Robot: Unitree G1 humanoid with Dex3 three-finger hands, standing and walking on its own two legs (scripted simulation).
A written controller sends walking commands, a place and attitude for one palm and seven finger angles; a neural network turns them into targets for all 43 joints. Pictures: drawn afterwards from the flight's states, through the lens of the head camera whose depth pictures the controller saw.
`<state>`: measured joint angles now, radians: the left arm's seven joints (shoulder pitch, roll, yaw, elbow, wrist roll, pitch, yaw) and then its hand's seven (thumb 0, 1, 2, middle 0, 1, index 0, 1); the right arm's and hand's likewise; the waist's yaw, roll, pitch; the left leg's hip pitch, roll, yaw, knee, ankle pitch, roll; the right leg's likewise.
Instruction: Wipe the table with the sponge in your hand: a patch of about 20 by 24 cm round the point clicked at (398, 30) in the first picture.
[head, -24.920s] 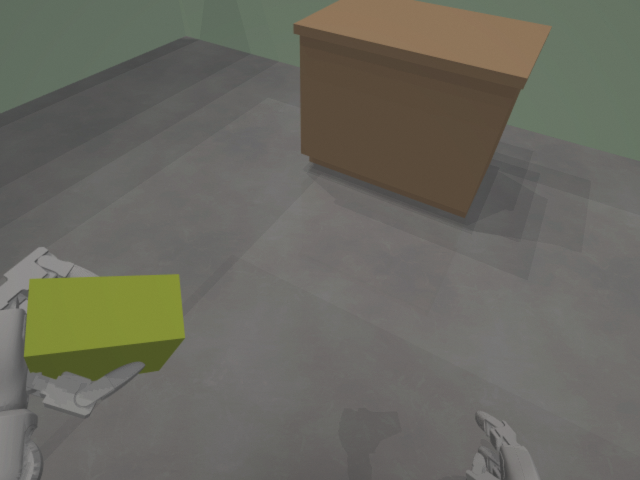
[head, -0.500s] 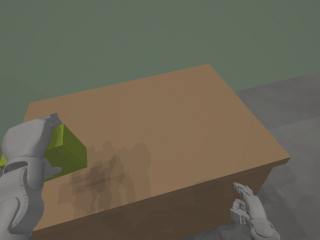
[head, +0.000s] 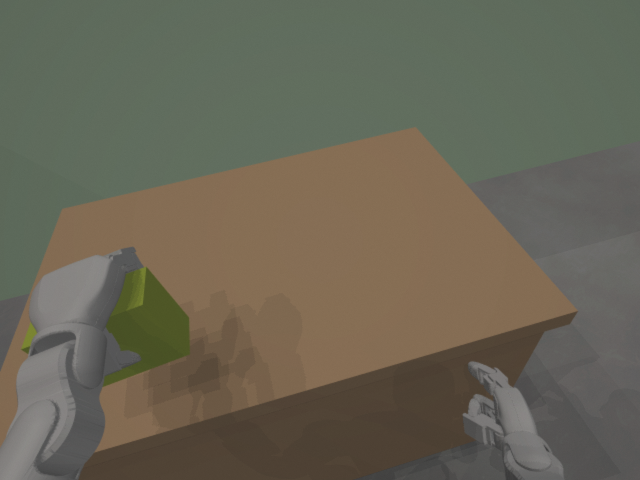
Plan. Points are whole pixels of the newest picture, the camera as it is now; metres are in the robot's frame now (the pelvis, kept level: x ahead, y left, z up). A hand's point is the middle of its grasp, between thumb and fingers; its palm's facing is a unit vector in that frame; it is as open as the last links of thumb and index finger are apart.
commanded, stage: move the sponge above the wiping area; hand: left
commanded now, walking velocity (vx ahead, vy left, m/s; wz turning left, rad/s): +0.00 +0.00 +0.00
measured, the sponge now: (124, 338) +0.23 +0.30 +0.08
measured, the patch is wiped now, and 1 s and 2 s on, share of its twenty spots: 0.00 0.00 0.00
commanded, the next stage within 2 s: none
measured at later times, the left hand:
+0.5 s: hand (133, 337) +0.23 +0.28 +0.09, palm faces -0.05 -0.13 -0.99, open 10.2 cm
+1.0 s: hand (154, 328) +0.25 +0.27 +0.07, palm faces -0.07 -0.13 -0.99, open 10.2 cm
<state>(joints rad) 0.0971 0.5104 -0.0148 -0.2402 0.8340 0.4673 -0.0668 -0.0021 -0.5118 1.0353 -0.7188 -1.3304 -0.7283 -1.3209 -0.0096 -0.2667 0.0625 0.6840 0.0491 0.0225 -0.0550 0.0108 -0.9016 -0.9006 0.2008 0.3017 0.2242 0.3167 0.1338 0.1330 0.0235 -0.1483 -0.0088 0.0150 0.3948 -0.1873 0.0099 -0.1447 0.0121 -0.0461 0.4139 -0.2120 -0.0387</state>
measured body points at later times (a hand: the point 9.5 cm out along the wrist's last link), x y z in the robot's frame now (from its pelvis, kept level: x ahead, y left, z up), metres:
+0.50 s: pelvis +0.00 +0.00 +0.00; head +0.00 -0.05 +0.45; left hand +0.22 +0.28 +0.14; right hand +0.25 -0.21 -0.09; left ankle +0.02 +0.11 -0.74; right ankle +0.01 -0.10 -0.74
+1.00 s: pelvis +0.01 +0.01 +0.00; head +0.01 -0.04 +0.45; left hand +0.25 +0.27 +0.13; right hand +0.26 -0.20 -0.09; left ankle +0.02 +0.11 -0.74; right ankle +0.01 -0.10 -0.74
